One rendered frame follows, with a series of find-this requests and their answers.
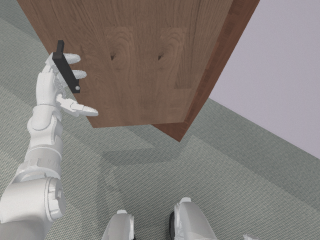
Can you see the cupboard door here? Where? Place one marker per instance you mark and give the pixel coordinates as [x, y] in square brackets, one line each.
[144, 59]

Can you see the robot left hand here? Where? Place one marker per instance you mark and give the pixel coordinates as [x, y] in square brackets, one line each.
[49, 86]

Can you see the handle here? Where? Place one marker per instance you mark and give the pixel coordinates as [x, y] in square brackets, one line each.
[64, 68]

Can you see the robot right thigh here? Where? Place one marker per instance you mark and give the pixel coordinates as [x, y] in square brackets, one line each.
[191, 219]

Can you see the robot left upper arm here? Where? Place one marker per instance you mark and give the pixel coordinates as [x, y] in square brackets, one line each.
[29, 208]

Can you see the right robot shin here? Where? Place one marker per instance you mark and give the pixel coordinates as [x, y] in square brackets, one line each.
[179, 234]

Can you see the left robot forearm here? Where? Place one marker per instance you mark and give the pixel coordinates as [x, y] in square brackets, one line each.
[45, 150]

